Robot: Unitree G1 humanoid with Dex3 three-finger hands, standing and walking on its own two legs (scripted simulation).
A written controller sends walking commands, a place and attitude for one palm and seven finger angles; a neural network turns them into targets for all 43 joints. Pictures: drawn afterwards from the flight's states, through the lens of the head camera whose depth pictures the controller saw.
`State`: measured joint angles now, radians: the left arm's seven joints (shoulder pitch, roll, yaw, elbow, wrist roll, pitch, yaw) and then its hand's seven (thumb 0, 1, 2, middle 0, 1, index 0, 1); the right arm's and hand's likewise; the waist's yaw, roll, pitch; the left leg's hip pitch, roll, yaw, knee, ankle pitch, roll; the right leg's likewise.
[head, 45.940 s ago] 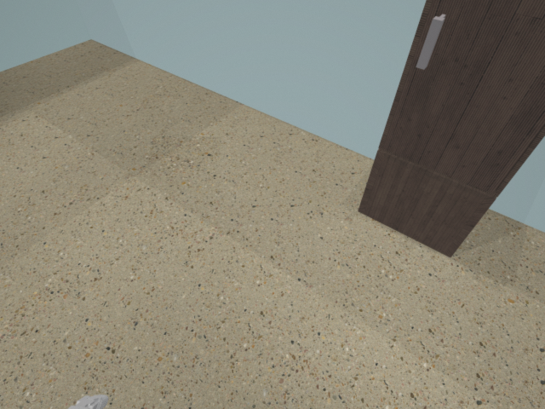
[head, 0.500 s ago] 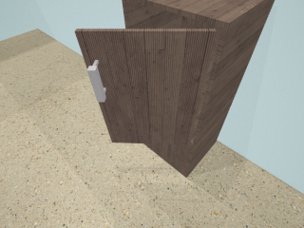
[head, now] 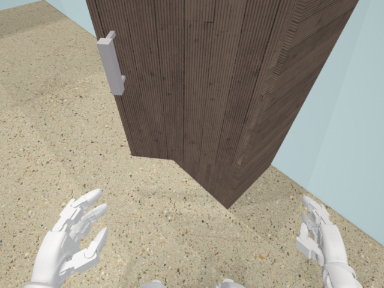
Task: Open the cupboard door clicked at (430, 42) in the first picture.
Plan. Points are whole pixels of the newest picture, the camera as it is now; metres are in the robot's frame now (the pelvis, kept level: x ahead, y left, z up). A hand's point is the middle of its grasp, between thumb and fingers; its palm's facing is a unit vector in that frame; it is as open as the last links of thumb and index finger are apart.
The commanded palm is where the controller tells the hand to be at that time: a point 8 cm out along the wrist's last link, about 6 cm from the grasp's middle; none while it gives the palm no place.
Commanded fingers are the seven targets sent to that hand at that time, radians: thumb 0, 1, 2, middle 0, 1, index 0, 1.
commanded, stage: raise the hand with hooked fingers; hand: left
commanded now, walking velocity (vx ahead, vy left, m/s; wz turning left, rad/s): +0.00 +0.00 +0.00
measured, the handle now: (114, 63) +0.57 +0.24 +0.15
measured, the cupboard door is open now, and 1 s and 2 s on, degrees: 40 40 40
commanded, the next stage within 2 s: move the hooked fingers beside the handle in 1.70 s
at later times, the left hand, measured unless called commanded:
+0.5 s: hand (62, 212) +0.22 +0.24 +0.09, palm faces +0.01 -1.00 -0.07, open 11.5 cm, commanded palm +0.19 +0.29 +0.09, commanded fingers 0.00 -0.17 0.44 -0.28 -0.99 -0.28 -0.99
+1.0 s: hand (24, 169) +0.27 +0.30 +0.14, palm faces +0.03 -1.00 -0.05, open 13.8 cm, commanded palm +0.24 +0.35 +0.15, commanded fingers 0.00 -0.50 0.30 -0.30 -1.20 -0.30 -1.20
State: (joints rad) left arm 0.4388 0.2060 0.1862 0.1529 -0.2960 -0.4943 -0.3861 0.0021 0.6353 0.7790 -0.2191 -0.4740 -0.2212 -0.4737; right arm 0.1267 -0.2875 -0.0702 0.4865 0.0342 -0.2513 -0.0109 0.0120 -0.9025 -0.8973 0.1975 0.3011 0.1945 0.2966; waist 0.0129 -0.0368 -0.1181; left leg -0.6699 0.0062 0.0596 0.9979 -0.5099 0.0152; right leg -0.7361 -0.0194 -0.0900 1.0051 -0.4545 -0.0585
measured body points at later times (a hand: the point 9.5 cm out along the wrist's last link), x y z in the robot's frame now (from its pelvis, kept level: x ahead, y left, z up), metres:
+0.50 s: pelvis +0.00 +0.01 +0.02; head +0.04 +0.00 +0.47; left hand +0.22 +0.30 +0.09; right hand +0.14 -0.24 -0.07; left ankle -0.01 +0.11 -0.68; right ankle +0.03 -0.08 -0.68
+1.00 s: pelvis +0.00 +0.03 +0.04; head +0.02 +0.04 +0.49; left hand +0.26 +0.35 +0.15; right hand +0.19 -0.18 -0.02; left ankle -0.01 +0.11 -0.68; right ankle +0.03 -0.08 -0.68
